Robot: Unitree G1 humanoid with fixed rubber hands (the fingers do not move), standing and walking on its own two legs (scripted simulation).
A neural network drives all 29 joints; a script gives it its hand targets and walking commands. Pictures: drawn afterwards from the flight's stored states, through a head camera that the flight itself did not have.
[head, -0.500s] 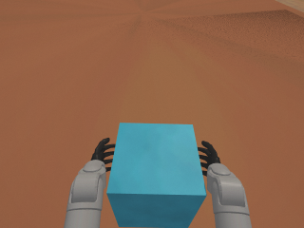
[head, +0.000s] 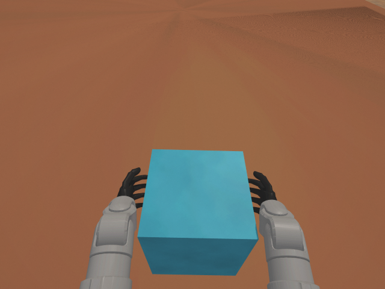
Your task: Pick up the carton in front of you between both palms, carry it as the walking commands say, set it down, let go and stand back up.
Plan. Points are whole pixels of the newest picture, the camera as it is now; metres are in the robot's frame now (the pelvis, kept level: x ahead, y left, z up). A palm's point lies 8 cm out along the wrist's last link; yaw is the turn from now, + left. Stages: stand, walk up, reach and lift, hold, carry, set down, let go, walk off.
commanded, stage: carry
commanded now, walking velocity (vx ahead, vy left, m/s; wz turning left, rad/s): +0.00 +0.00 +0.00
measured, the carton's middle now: (195, 215) +0.30 +0.00 -0.04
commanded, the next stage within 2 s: hold in 0.40 s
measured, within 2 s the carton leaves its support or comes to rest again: neither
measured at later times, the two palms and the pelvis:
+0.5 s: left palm (120, 209) +0.27 +0.16 +0.04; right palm (265, 212) +0.27 -0.14 +0.04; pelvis -0.01 +0.01 +0.01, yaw +1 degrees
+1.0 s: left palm (112, 223) +0.23 +0.16 +0.05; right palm (262, 212) +0.26 -0.13 +0.05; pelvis -0.05 -0.02 +0.00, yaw +7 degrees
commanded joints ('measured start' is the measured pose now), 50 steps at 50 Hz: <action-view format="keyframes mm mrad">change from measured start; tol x4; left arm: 1 -424 -881 -543 -59 -240 -28 -215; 20 -416 -878 -541 -55 -237 -25 -215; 21 -319 -903 -505 -40 -216 -22 -223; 27 -338 -850 -483 -59 -193 -58 -202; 43 -480 -927 -430 71 -182 -63 -249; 46 -574 -933 -411 114 -177 -75 -271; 50 -743 -925 -313 270 -125 -118 -306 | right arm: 1 -453 875 545 -85 245 -45 213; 20 -445 870 538 -79 240 -42 212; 21 -338 887 521 -109 234 -32 217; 28 -395 841 525 -147 218 -59 207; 44 -533 926 477 -5 200 -51 268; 50 -730 973 341 203 154 -81 282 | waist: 1 1 -4 -205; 20 2 -3 -214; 21 5 47 -83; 22 10 47 -149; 26 16 14 -137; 40 -1 34 -16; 50 -21 -34 11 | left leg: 1 13 107 -102 -89 168 11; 20 5 106 -108 -89 176 17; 21 56 -123 -272 -150 440 32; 22 66 -126 -290 -137 506 32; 23 106 -122 -295 -161 430 37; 25 137 -125 -294 -166 459 26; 28 161 -126 -292 -181 398 25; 38 2 -106 -292 -217 95 41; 43 -3 -102 -287 -232 -6 57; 50 -20 -119 -269 -132 -139 62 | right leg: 1 127 -106 116 -61 189 1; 20 127 -107 116 -60 184 7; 21 375 161 244 -93 366 -22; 22 430 145 279 -89 447 -28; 45 427 137 259 -133 -32 5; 50 325 101 318 -162 -291 9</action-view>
